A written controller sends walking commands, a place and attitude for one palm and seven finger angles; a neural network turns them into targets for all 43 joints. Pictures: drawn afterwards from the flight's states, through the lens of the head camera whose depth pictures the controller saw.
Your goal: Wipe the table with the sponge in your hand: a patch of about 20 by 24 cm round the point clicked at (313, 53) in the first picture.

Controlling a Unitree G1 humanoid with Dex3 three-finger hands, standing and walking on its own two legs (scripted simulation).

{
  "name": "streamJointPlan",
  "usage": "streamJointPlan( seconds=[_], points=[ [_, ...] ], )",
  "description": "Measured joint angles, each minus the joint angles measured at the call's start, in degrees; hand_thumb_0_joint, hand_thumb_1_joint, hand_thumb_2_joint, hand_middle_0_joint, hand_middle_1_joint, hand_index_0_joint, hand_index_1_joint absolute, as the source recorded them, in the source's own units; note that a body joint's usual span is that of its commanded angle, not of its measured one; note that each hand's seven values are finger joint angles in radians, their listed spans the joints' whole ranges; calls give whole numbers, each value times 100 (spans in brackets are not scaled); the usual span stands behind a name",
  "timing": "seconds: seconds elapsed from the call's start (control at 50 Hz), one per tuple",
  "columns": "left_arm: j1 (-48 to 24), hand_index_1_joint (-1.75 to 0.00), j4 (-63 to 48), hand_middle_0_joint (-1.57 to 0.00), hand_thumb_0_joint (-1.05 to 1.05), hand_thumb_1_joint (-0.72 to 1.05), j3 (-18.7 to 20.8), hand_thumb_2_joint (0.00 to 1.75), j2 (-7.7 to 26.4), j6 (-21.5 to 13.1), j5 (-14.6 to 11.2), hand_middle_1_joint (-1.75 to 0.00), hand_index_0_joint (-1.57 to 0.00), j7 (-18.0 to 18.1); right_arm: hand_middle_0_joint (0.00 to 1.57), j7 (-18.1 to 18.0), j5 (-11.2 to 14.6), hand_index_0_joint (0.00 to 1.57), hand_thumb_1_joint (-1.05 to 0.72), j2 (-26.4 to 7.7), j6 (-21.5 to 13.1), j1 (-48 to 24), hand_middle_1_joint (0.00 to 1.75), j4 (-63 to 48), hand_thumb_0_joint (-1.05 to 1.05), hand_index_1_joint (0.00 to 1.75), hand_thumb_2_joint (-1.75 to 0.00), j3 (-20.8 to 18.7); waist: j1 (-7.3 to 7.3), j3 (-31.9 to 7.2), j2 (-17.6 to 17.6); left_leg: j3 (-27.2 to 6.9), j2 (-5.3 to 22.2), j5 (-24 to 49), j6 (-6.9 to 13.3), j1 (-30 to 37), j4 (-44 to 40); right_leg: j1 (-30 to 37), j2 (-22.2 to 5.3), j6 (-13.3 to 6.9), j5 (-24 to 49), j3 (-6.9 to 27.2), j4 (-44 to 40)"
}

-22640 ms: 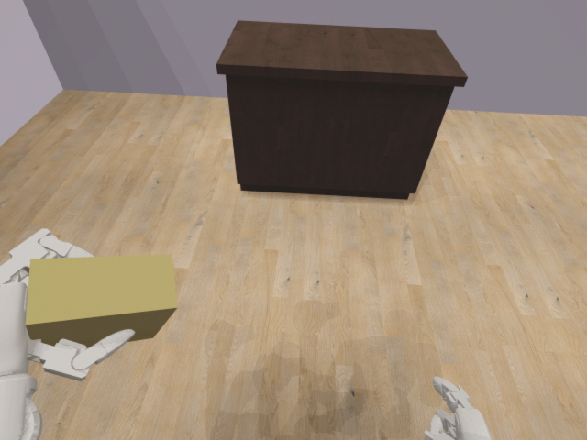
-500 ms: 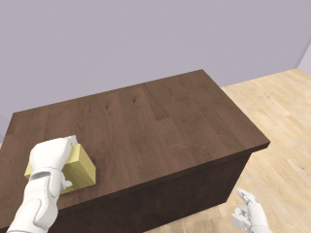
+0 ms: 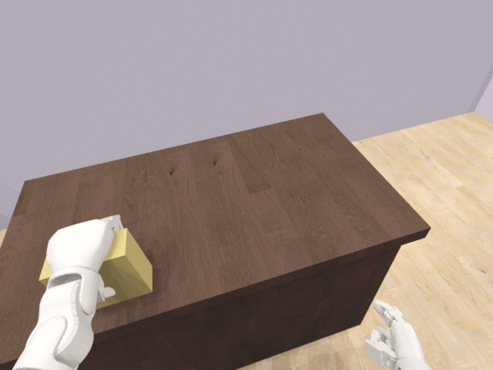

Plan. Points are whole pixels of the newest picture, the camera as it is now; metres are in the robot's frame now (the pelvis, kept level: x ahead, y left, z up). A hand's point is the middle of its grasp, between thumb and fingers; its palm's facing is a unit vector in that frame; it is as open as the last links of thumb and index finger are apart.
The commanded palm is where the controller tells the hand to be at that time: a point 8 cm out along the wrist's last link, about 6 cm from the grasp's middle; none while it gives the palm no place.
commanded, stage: move the sponge above the wiping area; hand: left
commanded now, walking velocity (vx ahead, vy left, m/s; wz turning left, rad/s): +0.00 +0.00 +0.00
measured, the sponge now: (107, 278) +0.23 +0.30 +0.02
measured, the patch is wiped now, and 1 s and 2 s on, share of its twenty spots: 0.00 0.00 0.00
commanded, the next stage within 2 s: lower the sponge onto the table in 0.06 s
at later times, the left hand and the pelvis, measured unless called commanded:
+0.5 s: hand (93, 263) +0.23 +0.30 +0.06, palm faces +0.00 -0.06 -1.00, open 9.9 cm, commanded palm +0.21 +0.29 +0.12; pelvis +0.00 -0.01 +0.00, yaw +0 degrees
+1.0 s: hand (99, 271) +0.23 +0.30 +0.04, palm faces -0.05 -0.08 -1.00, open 9.9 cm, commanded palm +0.22 +0.29 +0.10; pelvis +0.00 +0.00 +0.00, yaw +0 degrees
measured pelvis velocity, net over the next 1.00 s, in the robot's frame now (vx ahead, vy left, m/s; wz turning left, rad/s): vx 0.00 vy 0.00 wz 0.00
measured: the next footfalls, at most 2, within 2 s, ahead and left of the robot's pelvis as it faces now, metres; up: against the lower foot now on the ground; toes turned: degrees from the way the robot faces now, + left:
none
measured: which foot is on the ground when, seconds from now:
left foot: down 0.00-1.00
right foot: down 0.00-1.00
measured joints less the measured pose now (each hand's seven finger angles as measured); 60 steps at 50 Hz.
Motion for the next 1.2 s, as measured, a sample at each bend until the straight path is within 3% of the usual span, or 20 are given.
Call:
streamJointPlan(
  seconds=[0.16, 0.36, 0.54, 0.64, 0.76, 0.94, 1.2],
  points=[
    [-19, -134, 19, -77, 0, -48, 59, 102, 55, 231, -54, -134, -77, -126, 20, 29, 27, 20, -91, -4, 42, -39, 30, -32, 1, 30, -90, 42, -36, -24, 38, -18, 18, 27, -15, 59, -52, 65, 21, -16, 23, -16, -53],
    [43, -134, -38, -77, 0, -48, -29, 102, -7, -42, 17, -134, -77, -99, 20, 7, 1, 20, -91, -39, 6, -10, 30, -22, 1, 30, -90, -8, 5, 2, 34, -19, 34, 37, -27, 66, -55, 59, 39, -34, 26, -13, -38],
    [-9, -134, 148, -77, 0, -48, 130, 102, 121, 165, -55, -134, -77, -107, 20, -8, 40, 20, -91, -63, 27, 7, 30, 16, 1, 30, -90, 9, -43, 6, 16, -29, 53, 38, -33, 81, -56, 80, 60, -45, 32, -18, -49],
    [-60, -134, 291, -77, 0, -48, 106, 102, 104, -8, -33, -134, -77, -214, 20, -39, 33, 20, -91, -85, -28, 40, 30, -5, 1, 30, -90, -28, -48, 16, 19, -41, 45, 35, -22, 2, -13, 15, 54, -39, 35, -27, -25],
    [110, -134, 190, -77, 0, -48, 133, 102, -4, -278, 33, -134, -77, 0, 20, 2, -1, 20, -91, -50, -47, 95, 30, -10, 1, 30, -90, -78, -50, -26, -19, 0, 47, -1, -20, -82, 48, -86, 52, -25, 18, 19, 31],
    [-25, -134, 488, -77, 0, -48, 80, 103, -30, 15, 51, -134, -77, 154, 20, -3, 37, 20, -91, -31, -20, 105, 30, 38, 1, 30, -90, -62, -66, -35, -55, -13, 21, -34, -4, -178, 140, -167, 27, -7, -17, 11, 114],
    [-187, -134, 726, -77, 0, -48, -72, 103, -196, -71, 177, -134, -77, 315, 20, 36, 23, 20, -91, 34, 7, 108, 30, -5, 1, 30, -90, -53, -93, -110, -76, 6, 14, -97, 1, -351, 270, -356, 18, -2, -79, 39, 257]
  ],
)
